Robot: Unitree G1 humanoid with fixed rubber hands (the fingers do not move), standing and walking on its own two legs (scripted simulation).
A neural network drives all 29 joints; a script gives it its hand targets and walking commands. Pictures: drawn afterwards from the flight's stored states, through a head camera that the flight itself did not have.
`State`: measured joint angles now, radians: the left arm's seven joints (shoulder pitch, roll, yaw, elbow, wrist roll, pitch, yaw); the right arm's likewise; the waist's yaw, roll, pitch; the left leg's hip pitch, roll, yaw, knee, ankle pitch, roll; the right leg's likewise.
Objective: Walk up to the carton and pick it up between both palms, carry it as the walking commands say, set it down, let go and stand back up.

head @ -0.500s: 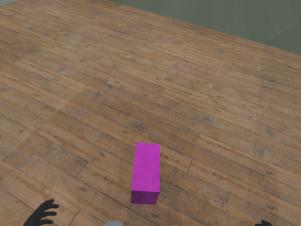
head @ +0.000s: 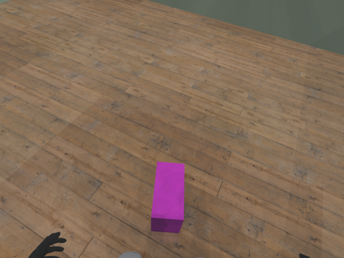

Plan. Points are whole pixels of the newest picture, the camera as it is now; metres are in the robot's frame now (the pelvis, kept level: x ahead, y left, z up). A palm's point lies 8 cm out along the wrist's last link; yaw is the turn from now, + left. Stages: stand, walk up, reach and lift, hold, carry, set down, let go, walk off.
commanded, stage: walk up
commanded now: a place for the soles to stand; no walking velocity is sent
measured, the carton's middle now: (167, 197) +0.50 -0.02 -0.63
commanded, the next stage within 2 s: reach and lift in 0.38 s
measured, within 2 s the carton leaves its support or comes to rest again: neither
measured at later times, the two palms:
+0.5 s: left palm out of the picture +0.13 +0.29 -0.09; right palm out of the picture +0.08 -0.33 -0.07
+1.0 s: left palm (77, 202) +0.27 +0.25 -0.11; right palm (264, 219) +0.24 -0.25 -0.09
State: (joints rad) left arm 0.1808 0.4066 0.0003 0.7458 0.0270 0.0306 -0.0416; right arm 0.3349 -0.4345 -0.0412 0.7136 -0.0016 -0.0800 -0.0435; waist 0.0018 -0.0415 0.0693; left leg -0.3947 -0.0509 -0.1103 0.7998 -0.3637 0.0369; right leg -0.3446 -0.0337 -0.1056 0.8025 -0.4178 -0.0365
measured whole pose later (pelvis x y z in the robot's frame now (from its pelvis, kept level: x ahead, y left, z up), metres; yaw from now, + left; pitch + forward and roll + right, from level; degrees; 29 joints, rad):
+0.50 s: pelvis -0.01 +0.00 +0.00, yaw +0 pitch -3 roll +0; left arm 0.18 0.39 0.02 0.67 0.03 0.08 -0.04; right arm 0.29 -0.41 -0.07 0.69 0.00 0.00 -0.02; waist 0.00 -0.04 0.10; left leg -0.39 -0.04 -0.11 0.80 -0.37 0.02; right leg -0.35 -0.02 -0.10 0.80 -0.41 -0.04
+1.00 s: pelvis +0.03 +0.03 -0.01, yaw -3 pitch +4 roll -1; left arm -0.12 0.25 0.05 0.60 0.00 0.07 0.04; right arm -0.10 -0.26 -0.15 0.66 -0.01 0.04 0.03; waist 0.00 -0.04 0.24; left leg -0.51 -0.04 -0.06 0.88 -0.43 0.00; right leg -0.47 -0.02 -0.05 0.85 -0.45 0.00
